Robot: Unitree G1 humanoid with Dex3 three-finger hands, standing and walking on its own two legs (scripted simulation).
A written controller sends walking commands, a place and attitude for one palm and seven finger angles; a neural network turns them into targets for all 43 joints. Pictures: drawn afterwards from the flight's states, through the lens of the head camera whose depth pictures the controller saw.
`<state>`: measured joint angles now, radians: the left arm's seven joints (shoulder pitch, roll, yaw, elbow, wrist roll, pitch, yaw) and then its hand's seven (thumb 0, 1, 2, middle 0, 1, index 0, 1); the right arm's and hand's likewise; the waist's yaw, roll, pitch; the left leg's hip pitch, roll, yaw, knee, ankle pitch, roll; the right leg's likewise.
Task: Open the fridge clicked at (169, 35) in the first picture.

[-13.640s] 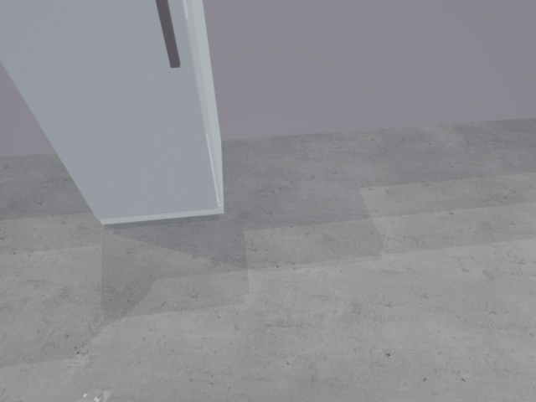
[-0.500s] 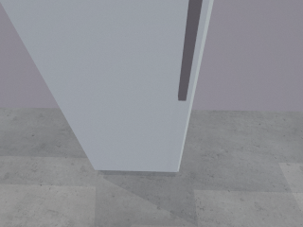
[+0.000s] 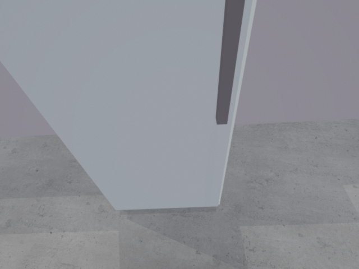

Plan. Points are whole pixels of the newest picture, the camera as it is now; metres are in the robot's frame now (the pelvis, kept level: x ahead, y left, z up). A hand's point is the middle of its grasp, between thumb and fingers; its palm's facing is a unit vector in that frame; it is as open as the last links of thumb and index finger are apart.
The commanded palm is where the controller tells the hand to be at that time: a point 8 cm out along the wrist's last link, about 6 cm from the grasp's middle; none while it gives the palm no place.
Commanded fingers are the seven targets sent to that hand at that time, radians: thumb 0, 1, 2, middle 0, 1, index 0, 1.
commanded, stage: come to a stop and stand still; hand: right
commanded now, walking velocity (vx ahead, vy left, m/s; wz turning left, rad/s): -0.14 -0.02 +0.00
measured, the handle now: (226, 56) +0.49 -0.09 +0.23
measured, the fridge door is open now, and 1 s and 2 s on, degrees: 0 0 0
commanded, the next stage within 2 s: look again from close up in 1.38 s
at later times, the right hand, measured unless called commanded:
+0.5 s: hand out of the picture +0.03 -0.16 -0.16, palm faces +0.04 +0.97 -0.22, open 7.4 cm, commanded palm none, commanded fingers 0.00 -0.90 -0.90 0.20 0.30 0.20 0.30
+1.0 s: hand out of the picture -0.03 -0.17 -0.16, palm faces +0.00 +0.98 -0.20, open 7.4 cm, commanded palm none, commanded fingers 0.00 -0.90 -0.90 0.20 0.30 0.20 0.30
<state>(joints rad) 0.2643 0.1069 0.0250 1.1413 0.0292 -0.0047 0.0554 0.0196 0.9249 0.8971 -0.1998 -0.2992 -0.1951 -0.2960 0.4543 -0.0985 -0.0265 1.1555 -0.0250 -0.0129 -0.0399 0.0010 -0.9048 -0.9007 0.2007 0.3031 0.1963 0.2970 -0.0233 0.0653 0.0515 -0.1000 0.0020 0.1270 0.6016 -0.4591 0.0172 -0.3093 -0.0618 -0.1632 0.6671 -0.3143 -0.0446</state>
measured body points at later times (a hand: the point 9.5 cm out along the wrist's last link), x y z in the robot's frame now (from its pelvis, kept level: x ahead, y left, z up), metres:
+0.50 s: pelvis +0.00 +0.02 +0.01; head +0.00 +0.02 +0.46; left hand +0.02 +0.25 -0.14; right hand +0.03 -0.21 -0.14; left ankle -0.05 +0.12 -0.72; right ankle +0.01 -0.09 -0.72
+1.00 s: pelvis -0.01 -0.01 +0.01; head -0.01 +0.00 +0.46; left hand -0.03 +0.19 -0.16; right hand -0.03 -0.23 -0.14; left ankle -0.05 +0.12 -0.72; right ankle +0.01 -0.09 -0.72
